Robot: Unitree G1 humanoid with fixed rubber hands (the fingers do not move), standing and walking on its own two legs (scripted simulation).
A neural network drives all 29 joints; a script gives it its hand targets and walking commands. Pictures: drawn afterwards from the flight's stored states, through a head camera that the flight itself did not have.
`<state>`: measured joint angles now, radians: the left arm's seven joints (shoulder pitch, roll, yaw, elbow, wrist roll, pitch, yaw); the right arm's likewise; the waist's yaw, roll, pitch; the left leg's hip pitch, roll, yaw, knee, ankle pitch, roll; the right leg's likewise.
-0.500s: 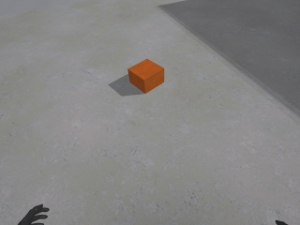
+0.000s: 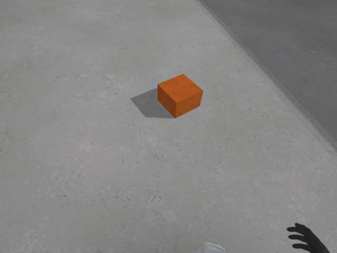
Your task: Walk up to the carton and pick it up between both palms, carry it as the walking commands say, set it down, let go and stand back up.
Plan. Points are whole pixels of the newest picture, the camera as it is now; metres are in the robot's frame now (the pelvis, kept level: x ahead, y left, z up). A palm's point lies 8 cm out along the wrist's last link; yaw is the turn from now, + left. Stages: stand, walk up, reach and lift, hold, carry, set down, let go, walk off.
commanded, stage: walk up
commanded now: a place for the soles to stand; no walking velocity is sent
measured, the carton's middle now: (179, 95) +1.38 -0.10 -0.68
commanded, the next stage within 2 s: none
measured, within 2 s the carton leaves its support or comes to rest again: neither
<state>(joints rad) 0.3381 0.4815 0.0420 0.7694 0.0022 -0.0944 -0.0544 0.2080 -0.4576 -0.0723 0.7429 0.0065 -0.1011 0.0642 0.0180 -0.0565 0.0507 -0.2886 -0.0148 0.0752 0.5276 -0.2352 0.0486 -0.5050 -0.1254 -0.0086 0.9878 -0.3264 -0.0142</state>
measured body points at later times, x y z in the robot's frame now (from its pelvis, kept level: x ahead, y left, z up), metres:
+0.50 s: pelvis +0.23 -0.04 +0.00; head +0.25 -0.05 +0.45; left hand +0.30 +0.32 -0.07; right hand +0.36 -0.37 -0.09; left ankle +0.36 +0.12 -0.70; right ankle +0.24 -0.16 -0.73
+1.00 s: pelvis +0.46 -0.02 -0.01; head +0.47 -0.03 +0.44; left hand +0.61 +0.31 -0.08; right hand +0.50 -0.38 -0.09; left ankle +0.41 +0.11 -0.73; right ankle +0.56 -0.14 -0.74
